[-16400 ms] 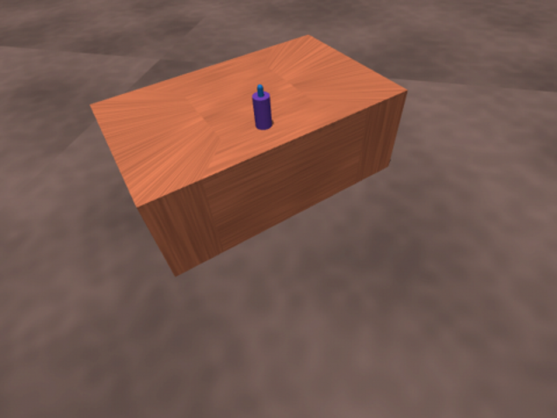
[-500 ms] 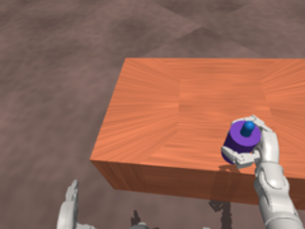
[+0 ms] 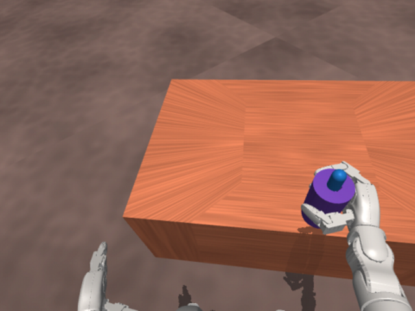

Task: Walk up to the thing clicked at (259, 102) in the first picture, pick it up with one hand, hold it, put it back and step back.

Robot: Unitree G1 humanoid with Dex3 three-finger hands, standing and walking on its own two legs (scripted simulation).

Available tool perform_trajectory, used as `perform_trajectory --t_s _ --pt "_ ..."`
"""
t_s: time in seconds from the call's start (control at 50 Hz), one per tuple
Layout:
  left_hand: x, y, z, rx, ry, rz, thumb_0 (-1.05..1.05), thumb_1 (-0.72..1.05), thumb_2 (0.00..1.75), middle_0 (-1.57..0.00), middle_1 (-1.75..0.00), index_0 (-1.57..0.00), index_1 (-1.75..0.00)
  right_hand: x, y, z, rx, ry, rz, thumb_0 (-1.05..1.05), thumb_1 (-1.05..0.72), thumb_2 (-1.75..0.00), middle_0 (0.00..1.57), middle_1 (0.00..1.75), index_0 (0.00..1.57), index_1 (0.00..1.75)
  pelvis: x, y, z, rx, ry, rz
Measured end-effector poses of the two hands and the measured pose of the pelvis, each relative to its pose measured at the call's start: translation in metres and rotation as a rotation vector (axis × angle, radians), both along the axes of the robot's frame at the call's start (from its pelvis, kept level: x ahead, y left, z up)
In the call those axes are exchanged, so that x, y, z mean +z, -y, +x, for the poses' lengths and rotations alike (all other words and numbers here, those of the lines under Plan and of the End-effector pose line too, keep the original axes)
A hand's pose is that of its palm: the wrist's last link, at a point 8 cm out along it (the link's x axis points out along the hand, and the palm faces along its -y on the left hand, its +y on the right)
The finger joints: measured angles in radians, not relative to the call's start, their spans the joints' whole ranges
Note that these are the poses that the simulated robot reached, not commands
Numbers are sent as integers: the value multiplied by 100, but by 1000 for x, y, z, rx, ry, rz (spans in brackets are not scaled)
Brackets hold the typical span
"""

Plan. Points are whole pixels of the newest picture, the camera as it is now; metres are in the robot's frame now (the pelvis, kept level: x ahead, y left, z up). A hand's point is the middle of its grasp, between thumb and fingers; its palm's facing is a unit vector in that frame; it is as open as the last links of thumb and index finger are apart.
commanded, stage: hold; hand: right
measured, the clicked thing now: (327, 196) +0.32 -0.17 +0.04
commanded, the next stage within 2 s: crouch in 1.48 s
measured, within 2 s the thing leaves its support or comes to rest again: neither
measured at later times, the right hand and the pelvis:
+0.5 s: hand (326, 195) +0.33 -0.17 +0.02, palm faces +0.18 +0.98 +0.00, open 9.5 cm; pelvis +0.00 +0.00 +0.00, yaw +0 degrees
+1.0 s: hand (326, 196) +0.33 -0.17 +0.02, palm faces +0.14 +0.99 -0.01, open 9.5 cm; pelvis +0.00 -0.01 +0.00, yaw +0 degrees
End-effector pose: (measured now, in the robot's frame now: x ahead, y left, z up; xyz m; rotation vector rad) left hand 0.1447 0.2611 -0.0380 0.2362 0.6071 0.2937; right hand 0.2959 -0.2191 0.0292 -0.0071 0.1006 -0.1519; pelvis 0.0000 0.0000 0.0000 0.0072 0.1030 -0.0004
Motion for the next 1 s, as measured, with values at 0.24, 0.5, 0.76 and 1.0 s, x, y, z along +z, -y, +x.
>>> perform_trajectory --t_s 0.24,0.5,0.76,1.0 --pt "-2 3 -1 -5 -11 -2 -1 -53 5 -5 -6 -6 -5 1 2 8 -3 15 -4 -3 40 -113 66 108 80 113 0 0 -1 2 -8 0" --pt "4 1 3 -8 3 11 -1 -53 5 -5 -6 -6 -5 -8 5 8 -26 8 12 -3 40 -113 66 108 79 113 -2 -2 2 3 -14 -1" --pt "2 2 3 3 6 9 -1 -53 6 -5 -6 -6 -5 0 9 6 -27 18 4 -3 40 -113 66 109 79 113 -1 3 4 3 -8 2" --pt "5 4 0 -4 10 11 -1 -53 5 -5 -6 -7 -5 -5 4 9 10 -8 4 -3 40 -113 66 109 79 113 -1 6 2 3 -11 4"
